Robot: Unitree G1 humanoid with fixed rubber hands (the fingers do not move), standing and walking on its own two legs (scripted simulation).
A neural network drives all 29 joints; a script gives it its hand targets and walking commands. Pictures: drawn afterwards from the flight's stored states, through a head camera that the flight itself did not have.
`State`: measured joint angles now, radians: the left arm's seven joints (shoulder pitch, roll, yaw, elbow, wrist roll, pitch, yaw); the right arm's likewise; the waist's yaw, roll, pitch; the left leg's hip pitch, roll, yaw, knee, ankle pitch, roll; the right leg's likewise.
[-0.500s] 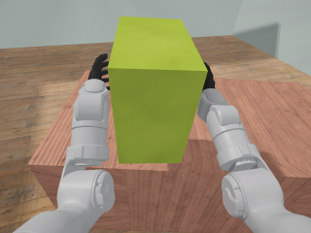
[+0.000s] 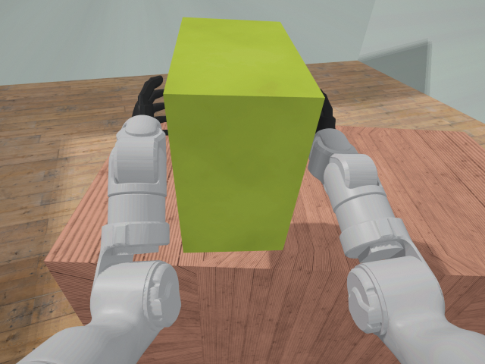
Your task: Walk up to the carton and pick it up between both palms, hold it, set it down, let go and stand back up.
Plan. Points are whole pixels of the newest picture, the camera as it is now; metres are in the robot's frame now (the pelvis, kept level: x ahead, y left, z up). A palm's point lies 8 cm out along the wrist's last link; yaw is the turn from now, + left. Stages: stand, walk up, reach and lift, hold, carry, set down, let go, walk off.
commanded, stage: hold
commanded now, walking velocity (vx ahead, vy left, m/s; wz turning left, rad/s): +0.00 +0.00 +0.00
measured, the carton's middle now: (233, 134) +0.44 +0.00 +0.21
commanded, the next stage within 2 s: set down in 1.76 s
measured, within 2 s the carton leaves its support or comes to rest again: neither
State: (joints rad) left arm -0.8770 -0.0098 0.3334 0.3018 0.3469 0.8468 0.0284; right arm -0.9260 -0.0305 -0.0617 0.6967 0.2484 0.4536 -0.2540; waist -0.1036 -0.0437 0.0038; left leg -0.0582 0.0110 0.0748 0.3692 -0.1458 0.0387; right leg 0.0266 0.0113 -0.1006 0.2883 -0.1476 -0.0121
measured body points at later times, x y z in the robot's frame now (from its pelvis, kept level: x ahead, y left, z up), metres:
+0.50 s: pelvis +0.00 -0.01 +0.00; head -0.06 +0.02 +0.44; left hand +0.39 +0.14 +0.26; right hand +0.39 -0.13 +0.26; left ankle +0.05 +0.09 -0.75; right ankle +0.02 -0.11 -0.75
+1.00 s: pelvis +0.01 +0.00 +0.00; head -0.06 +0.02 +0.44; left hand +0.38 +0.15 +0.27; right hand +0.39 -0.13 +0.26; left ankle +0.05 +0.09 -0.75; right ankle +0.02 -0.11 -0.75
